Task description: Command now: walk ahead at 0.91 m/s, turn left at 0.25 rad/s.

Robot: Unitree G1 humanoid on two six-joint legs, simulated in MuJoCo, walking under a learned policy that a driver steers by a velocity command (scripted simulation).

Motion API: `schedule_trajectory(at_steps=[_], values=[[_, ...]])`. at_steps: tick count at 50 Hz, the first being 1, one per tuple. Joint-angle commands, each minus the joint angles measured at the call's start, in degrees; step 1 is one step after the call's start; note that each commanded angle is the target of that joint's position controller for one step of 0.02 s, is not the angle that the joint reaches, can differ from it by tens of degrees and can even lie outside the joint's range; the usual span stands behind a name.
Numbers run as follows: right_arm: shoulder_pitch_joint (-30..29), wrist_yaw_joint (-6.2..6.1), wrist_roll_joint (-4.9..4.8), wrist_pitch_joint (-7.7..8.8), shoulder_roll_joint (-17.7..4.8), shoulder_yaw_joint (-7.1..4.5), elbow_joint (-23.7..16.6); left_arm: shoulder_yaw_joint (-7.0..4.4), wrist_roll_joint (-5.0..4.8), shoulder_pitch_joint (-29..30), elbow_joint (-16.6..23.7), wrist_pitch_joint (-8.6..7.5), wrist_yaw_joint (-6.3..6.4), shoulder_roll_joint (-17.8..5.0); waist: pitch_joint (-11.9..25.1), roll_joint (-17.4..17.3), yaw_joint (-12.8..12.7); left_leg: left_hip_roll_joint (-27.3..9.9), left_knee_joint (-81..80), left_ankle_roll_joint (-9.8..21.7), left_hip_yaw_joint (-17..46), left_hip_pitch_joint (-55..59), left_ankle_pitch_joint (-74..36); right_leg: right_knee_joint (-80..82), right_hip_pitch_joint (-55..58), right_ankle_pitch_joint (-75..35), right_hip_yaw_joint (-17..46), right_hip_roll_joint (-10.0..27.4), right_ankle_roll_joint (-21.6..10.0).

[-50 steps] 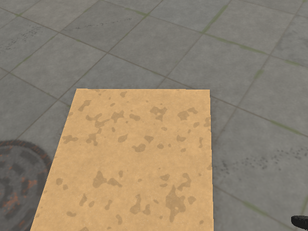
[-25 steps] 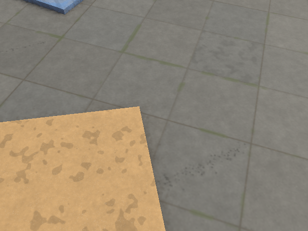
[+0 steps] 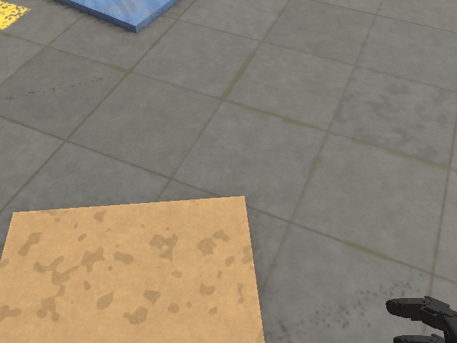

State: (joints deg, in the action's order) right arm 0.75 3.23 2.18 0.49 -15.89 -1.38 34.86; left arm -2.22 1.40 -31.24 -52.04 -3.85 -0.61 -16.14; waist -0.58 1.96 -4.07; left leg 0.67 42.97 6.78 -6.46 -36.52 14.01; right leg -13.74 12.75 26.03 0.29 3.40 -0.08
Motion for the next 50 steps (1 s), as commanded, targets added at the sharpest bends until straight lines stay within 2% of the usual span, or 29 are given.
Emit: schedule_trajectory(at_steps=[1, 2, 3, 4, 7, 12, 19, 21, 22, 23, 24, 25, 26, 27, 28, 31, 32, 34, 36, 38, 40, 42, 43, 44, 45, 46, 48, 49, 50], values=[[31.77, -2.36, 0.48, 0.71, -18.16, -6.55, 5.59, -1.29, -1.42, 4.96, 8.06, -1.57, -0.07, -7.65, 18.95, -13.69, 17.60, -9.62, -11.82, 10.15, 28.79, 57.03, 34.55, -57.59, -43.87, -39.99, -5.10, -1.12, -3.30], [29.72, -1.78, -1.14, 1.15, -16.60, -5.67, 6.40, -1.07, 0.91, 9.10, 9.65, -2.65, -0.74, -6.31, 19.89, -15.47, 14.03, -15.47, -26.74, 10.00, 54.90, 54.74, 45.15, -65.01, -51.94, -5.63, 3.79, -5.93, -4.58], [22.64, -1.95, -0.74, 1.12, -14.88, -5.27, 5.51, -0.90, 1.32, 16.35, 12.10, -3.15, -1.01, -6.02, 8.17, -9.05, 11.77, -15.71, -29.11, 9.46, 55.05, 46.07, 36.44, -68.46, -57.84, -9.18, 6.95, -3.50, -4.65], [21.73, -2.08, -0.77, 1.47, -13.19, -5.08, 6.12, -0.76, 1.34, 18.66, 12.68, -3.47, -1.18, -6.53, 3.35, -1.30, 10.33, -14.07, -29.10, 9.25, 48.39, 37.16, 27.57, -64.08, -55.26, -12.67, 6.04, -0.67, -4.58], [17.66, -2.49, -0.79, 2.17, -8.36, -3.75, 7.80, 0.29, 2.72, 14.16, 13.14, -1.31, -0.93, -3.68, -2.34, -5.45, 1.66, -7.02, -30.62, 9.19, 34.50, 19.97, 18.97, -52.19, -46.65, -6.70, 5.08, 2.05, -1.63], [21.15, -2.69, -1.98, 3.94, -8.31, -4.06, 7.88, 1.40, 1.73, 29.79, 19.28, 0.18, -1.59, -3.86, -7.19, -4.63, 4.83, -3.81, -37.41, 10.17, 30.23, 13.95, 7.26, -33.10, -46.86, -21.62, 1.65, 2.08, 3.55], [24.65, -3.39, -2.34, 3.73, -11.77, -5.80, 8.41, 1.54, 0.45, 36.44, 21.86, -0.44, -1.45, -5.37, -2.86, -4.33, 7.87, -4.57, -29.16, 4.45, 31.22, 26.82, -17.39, -14.71, -34.36, -30.23, 2.66, -1.99, 2.55], [24.18, -3.41, -1.60, 3.43, -14.37, -6.33, 8.75, -0.18, 0.11, 26.97, 19.46, -0.87, 0.02, -9.05, 4.21, -3.62, 3.36, -3.22, -14.44, 2.31, 29.90, 31.07, -35.64, -13.68, -22.86, -20.56, 1.85, -4.36, 1.27], [22.19, -2.88, -1.61, 3.52, -15.82, -6.65, 8.66, -1.23, 0.12, 16.33, 17.24, -1.08, 1.16, -10.95, 9.94, -2.24, -2.74, -0.66, -1.03, 1.26, 27.65, 26.26, -35.56, -13.72, -9.46, -17.24, 0.96, -3.09, 0.52], [23.50, -2.60, -2.23, 4.11, -9.52, -5.02, 7.80, -2.70, 2.04, 5.50, 15.77, -1.44, 2.44, -14.59, 17.40, 3.92, -5.04, 2.30, 18.19, 0.39, 24.14, 14.54, -19.51, -16.36, 7.35, -2.66, 10.72, 7.35, -1.76], [30.94, -3.44, -5.15, 4.06, 0.91, -1.81, 6.99, -2.77, 3.93, 4.34, 15.80, -1.39, 2.25, -14.89, 26.30, 18.82, -0.63, 6.09, 36.34, -1.71, 17.62, -4.99, 22.86, -13.47, 25.80, 5.17, 35.14, 26.51, -7.24], [25.52, -4.09, -4.24, 2.56, -3.16, -1.30, 5.44, -3.85, 2.31, 7.36, 15.34, -0.12, 2.10, -14.95, 24.62, 15.95, -1.26, 2.91, 42.25, -1.59, 10.68, -11.22, 15.22, -2.17, 17.39, 24.19, 46.58, 27.46, -8.63], [15.57, -3.77, -2.00, 1.66, -7.89, -2.73, 5.10, -2.86, 1.94, 12.75, 15.78, -0.03, 2.27, -10.46, 11.37, 5.84, -2.11, 0.27, 39.72, -1.51, 8.98, -12.44, 8.92, 1.07, 5.23, 15.92, 34.98, 21.67, -5.95], [12.07, -2.71, -1.18, 1.47, -8.74, -3.17, 4.47, -2.06, 2.43, 14.18, 14.82, -0.43, 2.01, -7.97, 6.21, 1.73, -1.63, -2.07, 38.23, -1.28, 9.29, -12.47, 5.08, -0.84, -0.77, 2.18, 25.08, 18.80, -5.83], [10.28, -1.68, -0.76, 0.96, -7.43, -2.82, 3.92, -1.68, 2.68, 12.96, 13.17, -0.80, 1.83, -6.50, 3.79, 1.76, -0.88, -3.80, 38.40, -1.07, 9.83, -11.77, 4.46, -1.62, -4.84, -6.49, 17.78, 16.74, -5.04], [8.76, 0.59, -0.65, -1.46, -1.57, -1.37, 0.97, -0.44, 0.23, 10.87, 8.46, -2.00, 0.92, -2.15, 0.61, 3.09, 3.51, -5.13, 41.11, 0.09, 8.80, -12.34, 2.03, 0.62, -12.43, -12.67, 2.08, 12.19, -0.22], [7.82, 0.95, -0.76, -1.73, -0.40, -0.62, -1.77, -0.60, 0.20, 10.34, 8.35, -2.65, 0.44, -3.96, -0.33, 5.94, 4.43, -6.46, 41.82, -0.21, 8.76, -12.97, 0.59, 2.13, -16.05, -13.67, 2.25, 15.96, -2.25], [3.24, 0.68, -0.51, -2.07, -1.10, 0.07, -4.99, -0.69, 0.54, 12.86, 7.64, -3.72, -0.04, -4.10, -6.02, 5.60, 6.85, -8.14, 39.00, -0.83, 8.69, -15.40, -2.58, 6.15, -21.43, -19.49, -2.85, 16.73, -2.72], [-1.16, 0.65, -0.29, -2.10, -3.00, 0.12, -6.09, -0.57, 0.96, 13.51, 6.59, -3.97, 0.37, -3.68, -9.75, 2.40, 7.32, -6.87, 29.59, -0.13, 4.62, -13.91, -5.47, 8.38, -22.61, -28.65, -11.73, 11.46, -1.63], [-3.74, 1.64, -0.41, -1.69, -2.30, 0.88, -6.51, -0.92, 0.82, 11.60, 5.44, -4.06, 0.64, -6.08, -10.60, -0.86, 7.01, -4.91, 16.11, 2.35, -1.88, -5.05, -8.67, 7.66, -22.83, -44.64, -18.48, 8.94, -0.94], [-1.90, 2.05, -0.70, -0.87, -3.43, 0.48, -4.92, -2.09, 0.32, 8.17, 5.30, -3.53, 1.13, -10.74, -5.76, 0.32, 7.67, 0.84, 10.04, 4.13, -7.09, 5.37, -8.44, 0.81, -16.69, -75.37, -19.19, 9.57, -1.40], [14.97, 1.04, -1.69, -0.17, -7.44, -1.67, -0.19, -3.58, 0.69, 11.40, 7.49, -1.26, 1.63, -15.66, 5.32, 4.46, 16.79, 4.98, 9.86, 6.11, -5.73, 22.03, -3.68, -20.25, -13.68, -91.54, -17.49, 12.23, -2.22], [27.64, -0.08, -1.56, 0.03, -10.19, -3.40, 3.75, -4.08, 0.36, 14.48, 9.05, -0.36, 1.53, -16.35, 11.18, 4.58, 22.13, 6.09, 6.24, 7.63, -1.92, 36.58, -3.62, -36.61, -18.47, -87.25, -14.76, 12.83, -2.12], [29.49, -1.65, -1.62, 0.07, -12.78, -5.11, 6.03, -3.82, -0.01, 14.32, 9.03, 0.13, 0.81, -13.07, 9.83, -2.22, 20.55, 4.65, -2.34, 9.03, 5.19, 47.23, -4.92, -57.45, -30.27, -45.90, -13.59, 6.12, -0.50], [20.45, -2.66, -0.44, -0.90, -19.65, -6.50, 4.01, -1.87, 0.48, 10.05, 14.01, -0.12, -0.17, -4.99, 7.09, -20.13, 9.37, -7.32, -8.63, 14.64, 31.31, 54.37, -19.34, -82.11, -52.94, 3.13, -11.49, -5.46, 3.60], [21.15, -2.70, -0.46, -1.16, -20.33, -7.10, 0.47, -1.59, 0.05, 10.77, 18.25, -1.33, 0.33, -7.53, 18.71, -12.46, 10.68, -14.77, -18.25, 19.59, 48.79, 59.11, -16.71, -84.32, -58.68, 0.87, 2.12, -4.12, 2.99], [17.62, -3.85, -0.60, 0.00, -14.00, -5.63, 2.29, -0.88, -0.07, 12.93, 16.55, -1.91, 1.02, -7.23, 3.63, 2.07, 5.53, -14.43, -23.01, 16.31, 43.98, 40.31, -25.52, -75.13, -56.99, -4.66, 2.42, 0.12, 2.68], [15.39, -4.27, -0.92, 0.87, -12.01, -4.92, 2.62, -0.61, 0.81, 13.06, 15.74, -1.04, 1.30, -6.54, 0.05, 4.17, 3.17, -12.38, -21.95, 14.72, 36.99, 32.10, -31.86, -69.93, -53.14, -4.30, 2.02, 2.69, 2.84], [8.62, -2.93, -3.36, 3.63, -9.23, -4.38, -1.38, -2.43, -3.10, 13.50, 16.69, -2.64, 2.35, -8.88, 3.80, 6.70, 1.60, -11.81, -24.13, 14.84, 38.21, 28.47, -25.85, -68.73, -49.36, -2.79, 7.28, 1.85, 3.55]])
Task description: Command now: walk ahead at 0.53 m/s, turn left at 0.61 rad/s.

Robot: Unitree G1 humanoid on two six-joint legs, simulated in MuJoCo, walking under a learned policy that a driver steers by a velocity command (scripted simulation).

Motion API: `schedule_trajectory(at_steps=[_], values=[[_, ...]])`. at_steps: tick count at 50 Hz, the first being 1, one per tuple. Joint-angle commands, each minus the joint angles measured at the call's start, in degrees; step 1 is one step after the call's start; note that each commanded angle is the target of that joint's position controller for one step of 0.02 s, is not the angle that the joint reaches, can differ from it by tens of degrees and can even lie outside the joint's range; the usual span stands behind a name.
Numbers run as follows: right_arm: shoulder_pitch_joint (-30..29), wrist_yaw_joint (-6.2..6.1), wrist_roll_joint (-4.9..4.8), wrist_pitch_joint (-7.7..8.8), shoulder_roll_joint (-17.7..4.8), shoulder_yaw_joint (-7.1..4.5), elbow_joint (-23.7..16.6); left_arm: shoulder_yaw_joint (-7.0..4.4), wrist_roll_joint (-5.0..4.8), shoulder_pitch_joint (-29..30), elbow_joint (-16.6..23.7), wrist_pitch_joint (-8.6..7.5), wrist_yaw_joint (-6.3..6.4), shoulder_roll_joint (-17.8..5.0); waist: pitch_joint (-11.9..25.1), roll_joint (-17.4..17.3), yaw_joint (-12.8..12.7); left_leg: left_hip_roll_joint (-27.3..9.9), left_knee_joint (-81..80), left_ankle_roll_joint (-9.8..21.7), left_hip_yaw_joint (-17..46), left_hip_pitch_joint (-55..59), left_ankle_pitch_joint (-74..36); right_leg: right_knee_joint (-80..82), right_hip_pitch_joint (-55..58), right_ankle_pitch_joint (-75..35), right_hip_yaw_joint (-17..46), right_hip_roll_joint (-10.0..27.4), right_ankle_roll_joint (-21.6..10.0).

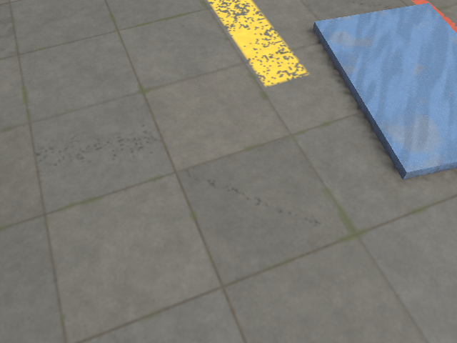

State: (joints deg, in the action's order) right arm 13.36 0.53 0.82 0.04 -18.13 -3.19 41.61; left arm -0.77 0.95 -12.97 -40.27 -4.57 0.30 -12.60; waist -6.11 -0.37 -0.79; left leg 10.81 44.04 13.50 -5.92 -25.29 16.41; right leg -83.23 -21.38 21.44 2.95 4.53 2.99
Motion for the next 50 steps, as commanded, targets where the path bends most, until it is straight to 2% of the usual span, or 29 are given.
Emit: schedule_trajectory(at_steps=[1, 3, 5, 7, 10, 11, 12, 13, 14, 15, 16, 17, 18, 19, 21, 22, 24, 27, 31, 34, 35, 36, 37, 38, 39, 40, 41, 43, 50], values=[[-5.93, 0.22, -2.49, 5.24, -6.57, -2.27, -7.32, -4.15, -2.57, -4.49, 4.37, -1.79, 1.87, -13.01, 7.87, 9.09, -3.18, -20.91, -25.16, 6.48, 32.13, 13.88, -32.65, 6.31, -13.53, 0.98, 4.12, 2.95, 0.84], [-5.87, -0.89, -2.91, 5.62, -4.86, -1.96, -5.00, -3.33, -1.14, -0.60, 5.66, -1.75, 1.63, -9.48, 5.04, 5.61, -2.73, -16.78, -25.60, 3.81, 22.39, 7.55, -39.19, 20.92, -11.91, -2.75, 0.24, 3.24, 1.43], [-4.48, -3.11, -2.19, 4.53, -4.23, -1.94, -2.96, -1.58, 0.02, 3.93, 6.40, -2.92, 0.71, -4.15, 5.31, 3.05, -0.27, -8.99, -24.15, 0.53, 11.08, 2.47, -40.17, 37.66, -4.02, -19.81, -4.80, -1.12, 1.32], [1.50, -4.14, -1.29, 4.16, -2.23, -1.24, -0.05, -1.37, -0.51, 3.27, 3.70, -4.06, -1.39, -3.13, 8.80, 1.05, 3.64, -7.63, -23.39, -2.23, 5.23, 8.78, -28.58, 50.46, 0.93, -44.58, -7.94, -5.49, 1.21], [3.26, -4.21, 0.32, 4.16, -1.40, -0.93, 1.52, -1.87, -2.19, 4.03, 3.83, -4.67, -4.06, -4.60, 6.16, -3.56, 4.68, -10.25, -19.10, -5.81, 0.93, 15.18, -18.93, 59.17, 1.16, -52.13, -6.68, -7.55, 0.50], [1.65, -4.34, 0.77, 4.19, -1.45, -1.14, 1.18, -2.76, -2.00, 0.87, 3.34, -4.82, -4.63, -6.37, 6.78, -5.88, 2.76, -10.86, -14.56, -6.78, -0.44, 14.95, -20.26, 59.02, 4.16, -52.05, -6.33, -8.62, 0.26], [-1.86, -4.55, 0.79, 4.13, -0.95, -1.24, 0.29, -4.04, -1.76, -6.02, 1.70, -4.80, -4.96, -8.73, 8.98, -8.58, -1.43, -11.24, -7.09, -7.61, -1.77, 12.87, -23.52, 58.24, 10.42, -51.57, -6.39, -9.25, -0.01], [-6.42, -4.55, 0.72, 3.93, 0.93, -0.84, -0.82, -5.33, -1.35, -16.15, -0.92, -4.53, -4.87, -10.73, 11.53, -9.66, -7.47, -10.87, 5.04, -8.61, -2.68, 7.81, -24.34, 57.94, 19.35, -51.77, -5.34, -8.13, -0.46], [-3.22, -3.61, 2.22, 3.20, 3.15, -0.82, -3.06, -7.16, 0.67, -18.83, -0.84, -4.73, -3.61, -17.62, 10.91, 12.55, -5.85, -2.41, 34.01, -14.09, -3.16, -5.32, 12.14, 57.31, 27.92, -78.07, 6.05, 0.17, -6.83], [11.45, -2.21, 0.47, 2.79, 5.27, 0.40, -2.70, -5.92, 4.08, -9.53, 3.12, -5.31, -3.16, -17.91, 20.86, 15.85, 3.18, -1.26, 46.74, -16.20, 12.01, -16.81, 23.75, 55.17, 40.29, -78.24, 33.43, 12.58, -17.61], [9.53, -1.77, 0.81, 2.00, -0.64, -0.31, -1.27, -5.63, 2.66, -6.95, 5.59, -4.36, -3.43, -14.64, 24.25, 7.38, -0.47, -3.62, 48.62, -16.42, 16.85, -12.94, 20.36, 56.32, 36.53, -75.65, 30.70, 11.26, -18.77], [5.00, -2.12, 1.07, 1.33, -2.83, -1.12, -3.58, -5.02, 0.44, -3.81, 6.60, -3.00, -3.69, -12.88, 21.35, 0.75, 1.33, -4.70, 45.24, -15.69, 16.52, -11.92, 16.29, 56.97, 29.26, -65.04, 28.46, 8.87, -17.75], [3.44, -2.62, -0.50, 0.50, -4.03, -1.42, -5.28, -5.39, -1.09, 2.49, 7.81, -1.52, -3.21, -14.36, 20.13, -0.13, 5.26, -6.30, 42.64, -16.04, 17.18, -17.13, 10.09, 62.39, 24.03, -32.69, 37.82, 11.04, -21.14], [-0.29, -2.92, -0.30, -0.62, -5.86, -1.92, -5.21, -4.86, -1.62, 3.20, 8.95, -0.12, -2.38, -11.76, 17.65, -2.50, 3.20, -7.88, 37.98, -15.70, 17.41, -14.19, 8.01, 66.25, 15.52, -15.28, 38.37, 8.64, -19.94], [-3.00, -2.87, -0.26, -2.19, -3.11, -1.73, -5.72, -4.35, -1.44, 3.97, 9.72, 1.89, -1.39, -10.66, 12.09, 0.69, 3.88, -7.83, 25.97, -15.06, 16.68, -10.37, 6.65, 69.45, 5.61, 2.24, 35.02, 2.57, -14.90], [-3.79, -3.06, -0.03, -2.03, -1.81, -1.52, -5.40, -4.86, -1.70, 3.61, 9.82, 2.69, -0.69, -11.59, 10.04, 1.93, 3.20, -7.26, 18.14, -14.91, 15.56, -9.40, 6.08, 69.79, 3.31, 3.81, 32.18, 0.06, -13.35], [-7.49, -3.35, 0.28, -1.37, -0.02, -1.30, -5.31, -5.90, -1.91, 0.41, 9.01, 3.87, 0.91, -13.55, 11.58, 3.72, 0.67, -5.60, 9.54, -15.49, 14.35, -5.89, 4.39, 69.19, 4.08, -1.07, 29.64, -2.22, -11.11], [-9.41, -3.31, -0.57, -0.45, -0.55, -1.60, -4.70, -6.91, -2.56, 0.06, 9.12, 5.48, 2.46, -14.51, 13.51, 6.98, -0.48, -5.03, 2.29, -16.09, 16.04, -4.39, -0.29, 68.03, 8.24, -2.30, 29.75, -3.14, -8.06], [-10.54, -2.65, -1.32, 1.30, -2.09, -2.14, -4.16, -7.25, -2.77, 1.65, 10.54, 7.01, 2.57, -14.02, 13.64, 11.06, -0.59, -4.03, -6.71, -16.11, 15.21, 1.65, -0.78, 70.20, 7.31, 15.05, 32.95, -4.74, -9.44], [-7.23, -1.73, -2.11, 3.41, -3.50, -2.77, -3.17, -6.99, -2.68, 3.55, 11.47, 6.91, 1.97, -12.87, 11.48, 12.73, 1.66, -5.41, -15.29, -15.17, 14.82, 13.15, 0.02, 69.31, 0.97, 17.41, 34.81, -5.13, -9.54], [-2.83, -1.60, -2.25, 4.05, -4.36, -3.24, -1.65, -6.55, -2.91, 6.28, 12.67, 6.78, 1.73, -11.77, 10.36, 11.56, 4.48, -7.49, -21.73, -13.86, 14.34, 21.31, -3.45, 66.55, -5.25, 17.14, 33.03, -6.63, -7.37], [0.85, -1.75, -2.59, 4.26, -5.67, -3.97, -0.42, -5.86, -3.49, 4.69, 12.29, 6.64, 1.37, -9.61, 12.35, 5.67, 5.61, -12.80, -25.79, -12.32, 15.64, 31.10, -3.42, 57.04, -11.39, 18.61, 27.21, -9.62, -5.00], [3.09, -1.88, -2.34, 4.50, -6.49, -3.83, -1.01, -4.40, -3.38, 0.07, 11.14, 6.40, 1.06, -4.95, 16.09, -4.28, 4.36, -25.05, -24.20, -9.39, 27.04, 38.15, 7.40, 39.53, -17.09, 17.38, 17.16, -13.30, -5.10], [0.22, -1.44, 0.17, 4.88, -9.84, -4.05, -2.23, -4.58, -3.77, 2.79, 14.60, 5.50, 0.88, -7.23, 10.86, -13.49, 2.89, -30.91, -30.78, -5.14, 41.96, 32.88, 23.04, 30.56, -29.36, 7.92, 12.37, -12.61, -5.23], [-4.51, -1.64, 3.46, 3.76, -9.66, -3.76, -3.64, -5.88, 2.28, 7.20, 14.11, 5.87, -1.01, -13.82, 4.21, -12.94, 3.06, -33.08, -35.35, -4.03, 42.85, 24.42, 32.47, 24.37, -32.85, 0.30, 7.10, -9.14, -3.51], [-5.40, -1.52, 3.11, 3.23, -7.35, -3.05, -4.21, -6.21, 2.75, 8.06, 13.81, 5.98, -2.43, -14.66, 2.70, -8.38, 2.82, -30.41, -35.23, -5.03, 37.71, 20.51, 29.41, 20.61, -31.69, -4.12, 6.22, -7.91, -3.13], [-4.91, -1.47, 2.35, 3.09, -7.55, -2.69, -4.43, -5.68, 2.62, 5.49, 12.66, 6.10, -3.64, -13.12, 3.47, -5.58, 1.95, -27.55, -35.07, -6.47, 31.96, 18.57, 24.77, 17.23, -29.76, -6.94, 5.18, -7.90, -2.39], [-1.97, -1.66, 1.45, 3.63, -8.69, -2.51, -3.87, -5.05, 2.01, 3.00, 11.71, 6.58, -5.61, -11.89, 4.28, -4.88, 1.63, -24.74, -35.84, -7.71, 24.01, 16.68, 19.73, 11.10, -28.51, -10.91, 2.47, -5.96, -1.63], [9.69, -0.49, 1.53, 5.51, -8.68, -2.34, -0.64, -4.36, 1.36, 11.05, 11.83, 7.20, -6.27, -12.04, 0.51, -6.35, 6.14, -25.51, -37.68, -8.52, 10.00, 24.38, 11.37, 14.00, -34.60, -15.48, -0.07, -1.78, -1.44]])
Over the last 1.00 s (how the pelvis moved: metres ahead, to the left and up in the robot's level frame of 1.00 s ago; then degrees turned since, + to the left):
0.82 0.25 0.00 48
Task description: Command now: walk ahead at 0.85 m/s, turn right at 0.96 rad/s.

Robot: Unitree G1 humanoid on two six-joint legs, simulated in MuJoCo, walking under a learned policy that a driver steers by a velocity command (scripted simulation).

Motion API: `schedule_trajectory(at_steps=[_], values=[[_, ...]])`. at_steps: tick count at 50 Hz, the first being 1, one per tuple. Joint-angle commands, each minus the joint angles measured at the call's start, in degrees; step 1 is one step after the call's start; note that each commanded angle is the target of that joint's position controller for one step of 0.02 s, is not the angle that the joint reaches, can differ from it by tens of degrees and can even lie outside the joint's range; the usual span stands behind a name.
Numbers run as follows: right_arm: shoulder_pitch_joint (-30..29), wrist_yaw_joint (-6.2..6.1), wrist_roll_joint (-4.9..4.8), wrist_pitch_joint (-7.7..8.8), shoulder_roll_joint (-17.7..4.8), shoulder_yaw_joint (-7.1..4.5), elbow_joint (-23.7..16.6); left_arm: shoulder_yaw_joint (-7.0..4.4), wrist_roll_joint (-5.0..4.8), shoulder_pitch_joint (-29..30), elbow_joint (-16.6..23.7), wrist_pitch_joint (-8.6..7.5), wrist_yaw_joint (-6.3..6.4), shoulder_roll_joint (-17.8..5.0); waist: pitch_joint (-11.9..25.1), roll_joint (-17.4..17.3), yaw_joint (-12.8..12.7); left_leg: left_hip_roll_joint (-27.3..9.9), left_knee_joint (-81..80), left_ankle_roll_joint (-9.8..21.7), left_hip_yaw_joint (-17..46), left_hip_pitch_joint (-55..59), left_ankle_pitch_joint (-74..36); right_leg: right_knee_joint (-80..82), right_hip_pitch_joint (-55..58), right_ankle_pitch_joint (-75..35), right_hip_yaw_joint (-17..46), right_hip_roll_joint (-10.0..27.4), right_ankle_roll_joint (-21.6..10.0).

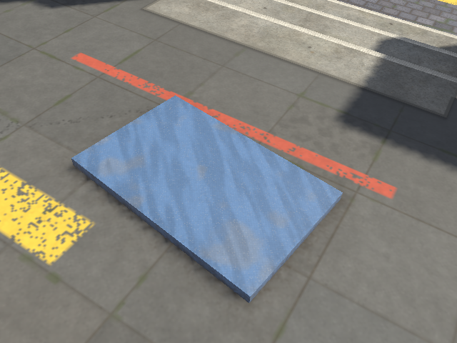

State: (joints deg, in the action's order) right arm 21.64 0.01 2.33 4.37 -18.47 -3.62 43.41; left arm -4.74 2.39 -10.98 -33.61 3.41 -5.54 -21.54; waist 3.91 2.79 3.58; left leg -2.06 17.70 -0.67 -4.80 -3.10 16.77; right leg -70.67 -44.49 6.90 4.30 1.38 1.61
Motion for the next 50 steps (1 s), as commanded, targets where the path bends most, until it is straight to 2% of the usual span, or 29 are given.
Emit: schedule_trajectory(at_steps=[1, 7, 9, 11, 12, 13, 14, 15, 17, 20, 24, 26, 29, 30, 31, 32, 33, 34, 35, 36, 37, 39, 41, 43, 45, 47, 48, 49, 50], values=[[2.69, -0.02, 0.07, 1.27, -8.21, -1.88, -1.91, -0.23, -0.06, 10.81, 5.32, -0.90, -0.66, -2.76, -10.37, -9.72, 2.46, -13.04, -11.58, 5.64, 7.19, 3.79, 9.55, 3.44, -12.18, -0.80, -2.13, 1.86, -0.35], [8.52, -0.96, 0.58, 1.17, -6.99, -1.35, 2.26, 1.95, -0.08, 20.94, 7.47, -2.16, -2.07, 0.59, -15.57, -9.48, 4.69, -15.06, -11.54, 5.08, -4.14, 12.15, -8.14, 17.67, -10.59, 5.61, -10.42, 3.79, -5.79], [6.89, -1.24, 0.57, 0.75, -7.49, -1.02, 3.08, 2.72, -0.19, 18.56, 6.82, -2.39, -1.31, 1.89, -13.20, -9.66, 1.09, -13.72, -4.20, 3.67, -10.81, 11.00, -41.09, 24.60, 1.27, 10.80, -15.43, -0.37, -9.51], [7.57, -1.44, 0.07, -0.21, -11.23, -1.55, 3.86, 1.48, -0.54, 5.79, 3.31, -2.92, 0.27, -0.47, -2.88, -11.73, -6.53, -15.42, 15.71, 4.13, -11.56, 8.54, -77.29, 25.41, 21.90, 16.37, -18.99, -8.65, -12.76], [5.69, -1.14, -0.78, -0.27, -12.87, -1.73, 2.94, -0.21, -0.57, -7.36, -0.53, -3.66, 1.10, -3.26, 4.30, -11.46, -13.16, -15.93, 31.83, 3.77, -11.05, -0.98, -74.07, 30.00, 41.11, 13.03, -14.93, -10.23, -15.10], [6.50, -0.16, -0.69, 0.24, -9.33, -0.84, 0.91, -2.69, -0.29, -13.84, -3.67, -3.46, 2.39, -9.38, 10.03, -3.42, -14.29, -11.51, 50.95, 1.80, -10.54, -20.70, -41.43, 35.42, 61.69, 21.10, -1.05, -3.50, -16.83], [1.72, 1.12, -0.57, 1.60, -4.40, 0.30, -5.49, -4.63, -1.18, -11.52, -2.71, -2.46, 3.18, -17.07, 14.03, 9.56, -10.68, 0.60, 71.92, -1.87, -4.76, -42.45, 8.89, 47.27, 72.26, 33.19, 35.05, 12.62, -24.09], [-8.00, 1.11, -0.41, 2.63, -8.28, -0.26, -8.60, -4.57, -0.94, -15.94, -2.64, -2.19, 3.80, -16.20, 15.16, -1.01, -14.51, -0.39, 74.18, -0.85, 7.04, -48.44, 2.85, 51.85, 72.52, 26.81, 40.93, 12.87, -23.66], [-8.70, 0.55, -0.69, 3.41, -5.48, 1.06, -9.00, -3.42, -0.79, -13.60, -5.68, -3.27, 5.11, -11.78, 0.93, -4.78, -9.29, -5.44, 65.08, 0.13, 7.83, -46.75, 0.17, 53.32, 56.01, 10.68, 29.28, 10.34, -21.05], [-2.25, 0.81, 1.68, 0.21, -4.91, 1.28, -7.30, -0.86, -1.21, -6.28, -4.61, -5.08, 5.72, -5.83, -4.84, -3.27, -1.36, -7.49, 56.56, -1.59, 8.34, -37.35, 6.12, 55.67, 36.91, 4.27, 19.61, 4.79, -21.49], [-14.10, 1.79, 1.23, -0.98, -2.25, 2.70, -12.10, -0.01, -1.61, -5.91, -6.46, -8.03, 5.06, -4.00, -12.57, -0.61, -1.57, -7.27, 36.15, -2.15, 3.91, -33.77, -6.36, 63.16, 24.03, -2.11, 11.49, -0.42, -19.16], [-16.13, 2.62, 0.35, -0.40, -0.67, 3.45, -12.15, -0.11, -2.24, -7.25, -7.51, -8.97, 4.88, -4.13, -10.83, -0.31, -2.94, -5.50, 26.28, -0.28, 2.39, -25.11, -18.58, 64.95, 23.59, -10.52, 9.05, -0.71, -17.28], [-19.06, 2.52, -0.06, -0.72, -2.11, 3.01, -12.41, -0.73, -3.28, -11.00, -10.05, -9.34, 4.89, -7.34, -8.80, -1.44, -4.68, -1.81, 18.72, 3.02, 1.31, -21.27, -20.62, 65.24, 36.37, -26.58, 9.85, 3.79, -15.28], [-13.98, 2.13, 0.25, -1.06, -4.61, 1.87, -10.81, -0.91, -2.43, -12.07, -10.61, -8.95, 4.64, -9.71, -2.96, -1.44, -2.52, 3.70, 22.71, 4.00, -3.29, -14.78, -8.40, 57.69, 39.89, -45.29, 8.37, 4.77, -14.99], [-6.66, 1.27, -0.16, -0.76, -5.74, 1.05, -9.22, -1.18, -1.71, -10.77, -10.84, -8.83, 5.14, -10.19, -0.12, -0.13, 1.85, 3.54, 21.55, 5.46, 0.40, -8.99, -9.63, 46.86, 41.47, -54.24, 7.40, 4.69, -12.52], [0.08, 0.70, -0.26, -0.46, -8.67, -0.51, -6.47, -0.40, -2.31, -14.70, -11.03, -8.03, 4.85, -8.05, 7.58, -9.09, 3.48, 3.16, 21.83, 7.57, 1.60, 7.49, -4.51, 29.68, 31.49, -51.70, 3.85, 1.08, -9.57], [7.43, 0.50, 0.39, -0.71, -11.07, -2.30, -4.99, 0.36, -2.78, -15.38, -10.89, -8.07, 4.78, -6.72, 14.62, -15.62, 7.68, -5.49, 16.57, 10.74, 15.84, 22.75, 10.20, 8.58, 17.46, -37.75, 2.14, -2.61, -6.63], [14.36, 0.43, 0.83, -0.63, -12.89, -3.16, -3.13, 1.03, -3.01, -8.07, -8.29, -8.46, 4.75, -4.02, 21.25, -22.99, 11.75, -15.50, 9.37, 14.79, 35.12, 25.48, 20.10, -11.04, 12.36, -2.00, 1.18, -9.28, -5.33], [10.52, 0.45, 1.01, -0.15, -10.27, -2.12, -2.13, 2.02, -1.80, -2.48, -6.04, -9.22, 4.86, -1.94, 15.22, -18.45, 9.29, -16.38, 2.44, 14.45, 41.55, 18.96, 15.69, -11.16, 8.16, 12.92, 5.62, -8.17, -7.07], [5.50, 0.25, 0.26, 0.18, -8.69, -1.98, -2.27, 2.15, -1.16, 0.72, -5.01, -9.22, 4.52, -2.28, 7.89, -9.57, 6.69, -15.94, 2.66, 14.84, 39.76, 12.21, 12.90, -7.28, 5.71, 11.87, 6.43, -3.89, -7.92], [3.14, -0.08, -0.23, 0.30, -6.83, -1.67, -1.34, 2.51, -0.23, 2.42, -4.42, -9.00, 4.09, -2.01, 3.49, -5.31, 4.70, -14.27, 2.22, 14.87, 37.64, 5.42, 10.16, -3.14, 6.59, 12.18, 5.30, -1.11, -7.79], [-0.36, -0.70, -0.47, 0.48, -3.70, -0.71, 0.13, 3.07, 0.80, 3.76, -2.61, -7.66, 3.73, -0.76, -2.82, -4.99, -0.71, -9.49, 1.27, 14.44, 31.75, -7.66, 6.91, 6.07, 10.90, 15.87, 5.50, 2.20, -5.31], [-4.70, -0.98, -0.08, 0.72, -4.86, -1.11, -0.54, 3.96, 0.40, 3.60, -1.52, -6.38, 3.31, 0.17, -5.88, -6.70, -4.50, -6.73, -0.12, 14.85, 24.92, -19.38, 3.58, 17.97, 17.70, 18.32, 3.10, 3.19, -2.22], [-11.08, -1.23, 0.01, 0.57, -7.54, -2.33, -1.85, 5.29, -1.81, 1.13, -1.61, -5.94, 2.47, 1.69, -6.11, -9.96, -8.74, -1.42, -1.34, 13.36, 17.47, -33.30, 4.62, 33.79, 35.52, 8.68, -1.60, 1.67, 0.74], [-12.36, -0.47, 0.50, 0.44, -8.86, -3.10, -2.06, 4.37, -3.50, -11.48, -6.91, -5.51, 2.99, -0.01, -1.93, -6.34, -14.27, -0.40, 4.38, 12.92, 16.89, -37.95, 5.66, 36.91, 51.98, -5.29, -6.85, 0.43, 1.69], [-10.99, 0.26, 0.22, 0.29, -6.52, -2.50, -1.96, 2.63, -1.57, -23.76, -11.80, -5.95, 4.47, -3.44, 2.36, 2.99, -19.84, 3.22, 28.28, 10.66, 14.31, -39.33, 10.04, 38.55, 62.54, -2.44, -6.28, 2.39, 0.70], [-11.29, 0.08, -0.20, 0.25, -2.85, -1.59, -2.39, 2.28, 1.37, -27.08, -12.95, -6.99, 5.22, -4.57, 1.22, 9.89, -20.54, 6.91, 49.19, 9.19, 12.50, -43.48, 16.04, 39.70, 63.55, 2.91, -1.93, 5.67, 1.42], [-12.15, -0.91, -0.84, 0.14, 2.09, -0.02, -4.49, 2.94, 3.08, -26.83, -11.04, -7.58, 5.62, -5.17, -2.22, 11.56, -17.76, 7.52, 69.95, 7.65, 13.16, -50.07, 18.94, 40.37, 56.54, 2.18, 12.84, 16.91, 2.04], [-0.47, -1.69, -2.97, 0.16, 3.89, 0.46, -6.84, 2.81, 2.58, -19.70, -8.05, -7.37, 5.76, -7.58, -0.03, 13.63, -6.64, 5.83, 76.72, 6.47, 9.05, -54.97, 15.33, 48.77, 54.92, -8.31, 30.77, 28.08, -2.70]])
Over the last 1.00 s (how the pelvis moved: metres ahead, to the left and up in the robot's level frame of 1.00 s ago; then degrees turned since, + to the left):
0.46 -0.08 0.03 -32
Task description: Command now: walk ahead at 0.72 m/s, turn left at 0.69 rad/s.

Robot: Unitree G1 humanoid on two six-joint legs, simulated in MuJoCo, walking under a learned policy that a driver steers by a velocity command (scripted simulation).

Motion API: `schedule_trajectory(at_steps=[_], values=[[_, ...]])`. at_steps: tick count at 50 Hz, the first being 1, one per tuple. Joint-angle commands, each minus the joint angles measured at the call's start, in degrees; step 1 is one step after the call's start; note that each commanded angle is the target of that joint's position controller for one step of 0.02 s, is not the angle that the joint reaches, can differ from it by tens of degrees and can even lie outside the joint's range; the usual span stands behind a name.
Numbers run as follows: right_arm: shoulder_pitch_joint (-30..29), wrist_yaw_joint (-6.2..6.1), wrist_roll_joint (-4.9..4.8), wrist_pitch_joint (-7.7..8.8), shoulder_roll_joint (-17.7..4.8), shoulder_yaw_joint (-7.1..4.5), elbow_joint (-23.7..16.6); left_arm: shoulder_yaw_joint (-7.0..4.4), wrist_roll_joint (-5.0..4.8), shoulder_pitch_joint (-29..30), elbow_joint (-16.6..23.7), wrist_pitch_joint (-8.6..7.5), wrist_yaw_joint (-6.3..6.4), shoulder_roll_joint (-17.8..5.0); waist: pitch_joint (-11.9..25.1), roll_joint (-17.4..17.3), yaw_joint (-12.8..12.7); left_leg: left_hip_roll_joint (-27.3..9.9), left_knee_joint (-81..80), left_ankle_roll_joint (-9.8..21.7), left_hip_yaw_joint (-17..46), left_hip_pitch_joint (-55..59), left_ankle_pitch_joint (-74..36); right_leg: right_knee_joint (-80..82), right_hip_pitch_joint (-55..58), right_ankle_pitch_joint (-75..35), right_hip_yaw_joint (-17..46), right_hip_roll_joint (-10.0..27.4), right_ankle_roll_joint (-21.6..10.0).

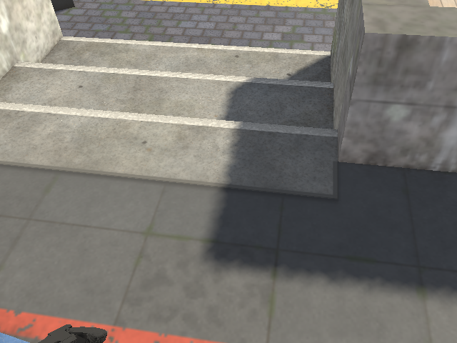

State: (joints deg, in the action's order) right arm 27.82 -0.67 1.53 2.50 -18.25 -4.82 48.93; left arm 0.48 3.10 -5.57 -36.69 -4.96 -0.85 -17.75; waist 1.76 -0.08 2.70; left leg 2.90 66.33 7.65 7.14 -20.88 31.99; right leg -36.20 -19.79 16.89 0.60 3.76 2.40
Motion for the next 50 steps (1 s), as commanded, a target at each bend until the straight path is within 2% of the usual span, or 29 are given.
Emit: schedule_trajectory(at_steps=[1, 2, 3, 4, 5, 7, 9, 11, 12, 13, 14, 15, 16, 17, 18, 19, 23, 26, 33, 35, 36, 37, 38, 39, 42, 45, 48, 49, 50], values=[[-8.11, -1.23, -0.29, 0.78, 1.98, 2.02, -12.55, -3.89, 0.61, -20.43, -3.98, 0.59, 1.36, -11.90, 1.61, 16.46, -4.87, -3.57, 33.30, -3.77, -5.67, -41.95, -4.02, 19.23, 26.98, -3.26, 43.28, 30.01, -11.27], [-14.66, -0.77, 0.91, -0.62, 0.45, 1.73, -12.44, -2.92, -0.60, -16.25, -3.62, -0.21, 0.96, -7.41, -6.88, 9.45, -4.91, -5.65, 33.73, -5.14, -4.79, -42.92, -7.00, 20.00, 19.82, -8.78, 32.48, 25.53, -12.53], [-16.87, 0.09, 0.76, -1.64, 0.21, 1.31, -12.42, -2.43, -0.65, -14.27, -4.12, -0.65, 0.63, -5.30, -9.57, 7.55, -4.05, -5.47, 34.46, -5.86, -5.05, -41.16, -6.18, 18.03, 15.12, -21.46, 22.43, 20.84, -11.11], [-13.21, -0.19, -6.44, -1.51, 1.44, 1.32, -12.93, -2.26, -3.71, -9.57, -5.62, -0.07, 0.80, -2.18, -10.66, 10.89, -1.88, -7.26, 36.55, -7.71, -2.68, -41.79, -8.45, 16.94, 14.17, -28.22, 13.97, 17.33, -9.82], [-14.46, 0.23, -6.85, -1.59, 0.75, 1.44, -14.21, -2.15, -4.60, -8.88, -6.40, 0.06, 1.61, -1.15, -11.36, 11.81, -1.01, -8.78, 32.20, -8.51, -1.07, -41.38, -8.22, 16.22, 12.72, -33.99, 9.25, 17.30, -8.25], [-20.30, 1.49, -4.54, -1.30, 0.72, 1.80, -19.48, -2.24, -3.69, -6.39, -7.26, 0.55, 3.58, -0.67, -11.10, 9.28, 0.20, -10.34, 15.74, -9.13, -3.66, -36.02, -10.42, 19.56, 8.30, -34.96, -0.71, 13.16, -5.12], [-22.77, 3.12, -3.59, -0.26, 2.95, 2.85, -20.81, -3.75, -3.06, -1.09, -5.59, 0.91, 5.45, -5.49, -7.86, 3.75, 1.09, -7.48, -11.45, -8.32, -11.02, -16.52, -20.43, 20.38, -0.37, -35.71, -9.80, 6.60, -3.89], [-14.78, 3.91, -2.73, -0.15, 0.32, 1.12, -18.20, -6.28, -3.21, -5.70, -6.13, 0.29, 5.82, -13.39, 3.31, 7.40, 2.51, -0.02, -15.89, -6.07, -16.83, -3.06, -23.02, 10.23, 8.52, -63.25, -10.80, 7.92, -5.12], [-7.60, 4.18, -2.47, -0.66, -2.66, -0.05, -16.59, -6.68, -4.22, -4.06, -5.38, 0.23, 5.76, -13.78, 8.24, 8.75, 6.08, 0.85, -18.08, -3.50, -14.77, 4.34, -24.90, 2.08, 11.00, -69.71, -9.96, 9.77, -5.11], [2.19, 3.75, -2.30, -1.24, -8.17, -2.43, -13.90, -6.25, -5.29, -2.29, -3.78, -0.33, 5.42, -11.52, 13.08, 5.17, 11.31, 2.38, -24.12, -0.18, -12.21, 20.03, -31.86, -11.58, 5.47, -61.82, -9.44, 7.77, -3.34], [2.54, 2.58, -3.54, -1.79, -10.72, -3.30, -12.63, -4.89, -4.81, -4.60, -3.36, -1.25, 4.15, -5.65, 10.11, -3.87, 9.65, -0.43, -32.13, 1.67, -5.31, 29.87, -43.36, -25.44, -5.64, -9.92, -7.65, 1.74, 0.30], [-5.66, 1.28, 0.21, -1.01, -15.64, -3.54, -17.18, -3.09, -3.75, -13.26, 0.41, -1.38, 2.47, -0.85, 18.84, -25.69, 0.25, -18.46, -39.30, 17.31, 30.00, 40.64, -56.50, -50.21, -22.12, 17.91, -1.04, -10.51, 1.74], [-10.87, 1.63, 1.12, -0.61, -11.94, -2.72, -21.74, -3.87, -3.21, -11.49, -0.56, -1.85, 1.31, -7.51, 26.46, -16.02, 3.63, -20.20, -43.17, 17.67, 36.56, 39.78, -46.50, -50.44, -22.07, 12.95, 9.76, -7.52, -0.67], [-14.21, 2.02, -0.28, -0.15, -9.96, -2.15, -22.23, -4.29, -3.88, -6.77, 0.59, -1.34, 1.13, -8.48, 18.64, -8.15, 2.36, -17.39, -43.38, 15.33, 31.78, 32.31, -42.37, -46.40, -22.56, 10.30, 9.70, -6.74, -1.30], [-15.66, 2.26, -2.50, 0.12, -9.13, -2.15, -21.49, -4.03, -2.96, -5.70, 0.73, -0.78, 1.68, -6.65, 11.75, 0.19, -0.79, -13.60, -43.48, 12.85, 27.23, 24.37, -40.88, -42.03, -21.94, 9.64, 8.64, -5.29, -0.65], [-17.45, 1.92, -3.55, 0.07, -7.78, -1.93, -21.39, -4.07, -2.55, -6.01, 0.23, -0.21, 2.09, -6.34, 8.59, 1.86, -2.67, -11.62, -43.10, 11.77, 23.50, 18.81, -42.01, -37.93, -20.34, 8.22, 9.05, -4.02, 0.11], [-20.94, -0.55, -2.75, -1.90, -6.90, -2.00, -21.48, -3.71, -2.66, -1.44, 0.56, 0.99, 1.97, -3.80, 3.83, 0.57, -4.42, -4.46, -42.83, 8.17, 13.44, 4.82, -52.66, -16.64, -11.81, 3.01, 6.38, -6.15, 2.67], [-21.38, -2.77, -2.75, -4.37, -9.22, -2.95, -21.22, -3.21, -2.80, 1.54, 1.28, 1.52, 1.99, -2.64, 7.66, -1.19, -3.69, -2.66, -41.34, 5.28, 13.72, 1.20, -51.16, -6.12, -5.32, -8.01, 6.44, -9.49, 4.07], [-21.00, -5.74, -2.79, -6.07, -3.99, -2.13, -20.18, -4.31, -2.63, 0.16, 0.76, 1.53, 0.68, -3.65, 4.94, -6.12, -4.84, 1.79, -26.77, -1.19, 18.87, 0.50, -33.72, 14.23, 2.24, -25.80, 12.04, -6.43, 3.48], [-14.33, -4.37, -2.23, -6.28, 0.16, -1.08, -18.02, -4.51, -2.64, -0.62, -0.66, 1.55, 0.68, -2.76, 5.08, 4.75, -2.73, 9.58, -8.28, -5.41, 8.50, -7.06, -0.94, 18.13, 14.56, -47.92, 12.47, 1.90, 1.05], [-10.96, -4.41, -2.21, -6.17, 1.10, -0.66, -16.67, -3.93, -0.81, -0.17, 1.32, 2.34, 1.18, -1.98, 4.95, 9.09, -1.72, 15.00, 8.33, -7.81, 8.38, -15.70, 11.94, 10.47, 17.62, -73.47, 20.04, 10.31, -4.62], [-2.95, -3.15, -1.37, -5.53, -2.72, -1.53, -17.41, -4.29, 0.63, 1.90, 1.35, 2.54, 1.75, -4.80, 12.16, 15.58, 5.20, 11.92, 22.60, -11.08, 9.32, -17.01, 11.17, 9.64, 16.25, -77.43, 30.53, 22.13, -15.55], [-2.90, -2.88, -2.57, -5.83, -8.18, -2.77, -14.51, -4.54, 0.95, 5.54, 3.32, 3.03, 2.12, -3.34, 12.19, 13.09, 3.34, 8.79, 32.00, -12.66, 7.90, -18.19, 7.67, 11.12, 14.36, -65.60, 30.07, 22.06, -19.60], [-6.20, -3.18, -3.05, -6.87, -9.18, -3.01, -13.25, -3.90, 0.70, 5.70, 4.09, 4.06, 2.50, -1.53, 10.27, 7.80, 1.43, 7.90, 37.19, -13.46, 7.21, -18.61, 3.98, 11.89, 11.68, -53.12, 26.40, 18.18, -18.52], [-11.79, -3.77, -2.68, -9.07, -5.37, -1.45, -14.70, -2.62, -1.43, 5.80, 4.37, 6.85, 4.00, -2.12, 6.22, 0.85, -0.03, 8.48, 38.90, -15.17, 5.46, -13.58, -4.55, 16.03, 3.20, -29.25, 19.39, 9.59, -13.35], [-5.13, -2.76, -2.70, -8.04, -3.13, 0.03, -15.32, -3.42, -2.83, 2.38, 3.75, 8.26, 5.14, -4.63, 10.62, 12.49, 2.11, 7.53, 16.30, -14.41, -7.14, -9.94, -3.01, 22.77, 9.06, 9.40, 12.23, 1.47, -5.00], [4.97, -1.30, 0.50, -6.88, -3.65, 1.58, -9.72, -6.23, -3.94, 1.87, 5.22, 8.26, 5.01, -7.29, 7.00, 23.07, 3.01, 6.80, -21.30, -9.17, -19.20, 11.82, 9.26, 32.18, 1.80, 19.14, 5.00, -2.32, 0.52], [6.31, -1.09, 1.38, -6.89, -4.88, 1.59, -7.76, -7.06, -4.98, -0.06, 4.73, 8.12, 5.20, -7.60, 3.92, 23.16, 1.82, 3.01, -33.41, -5.25, -17.49, 17.07, 5.69, 31.27, 0.26, 16.40, 7.45, -0.73, 1.41], [8.90, -0.68, 1.95, -6.78, -5.15, 1.65, -4.63, -7.41, -6.01, -0.25, 5.10, 7.58, 5.22, -6.64, 1.28, 15.87, 1.75, -0.95, -45.64, -2.04, -14.93, 25.14, -8.02, 23.86, -4.93, 11.55, 7.49, -1.28, 2.08]])
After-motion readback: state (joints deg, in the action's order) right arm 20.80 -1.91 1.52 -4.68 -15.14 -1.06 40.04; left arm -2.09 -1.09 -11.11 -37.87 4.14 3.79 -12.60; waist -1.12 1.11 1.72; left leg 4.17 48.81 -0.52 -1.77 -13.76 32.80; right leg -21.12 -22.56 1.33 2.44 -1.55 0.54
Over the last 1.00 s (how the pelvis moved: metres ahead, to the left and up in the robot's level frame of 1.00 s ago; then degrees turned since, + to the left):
0.78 -0.38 -0.02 -23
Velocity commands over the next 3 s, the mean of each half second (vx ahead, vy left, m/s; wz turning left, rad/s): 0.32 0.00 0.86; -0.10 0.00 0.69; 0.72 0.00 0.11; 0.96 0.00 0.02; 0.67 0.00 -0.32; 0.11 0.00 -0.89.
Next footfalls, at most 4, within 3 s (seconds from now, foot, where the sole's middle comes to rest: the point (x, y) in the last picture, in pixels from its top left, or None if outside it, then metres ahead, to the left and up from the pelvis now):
0.28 left None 0.38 0.12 -0.72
0.70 right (227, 335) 0.58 0.03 -0.76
1.00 left None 0.29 -0.02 -0.73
1.44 right None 0.51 -0.13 -0.76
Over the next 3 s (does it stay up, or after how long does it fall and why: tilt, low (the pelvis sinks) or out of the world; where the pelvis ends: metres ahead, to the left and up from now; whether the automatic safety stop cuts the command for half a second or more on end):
stays up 1.06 0.66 0.02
